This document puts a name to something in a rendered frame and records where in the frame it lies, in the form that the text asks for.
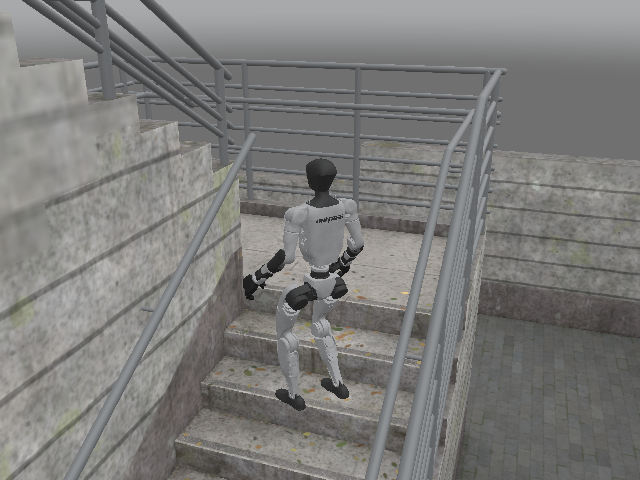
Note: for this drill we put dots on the stairs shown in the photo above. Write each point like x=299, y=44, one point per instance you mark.
x=244, y=432

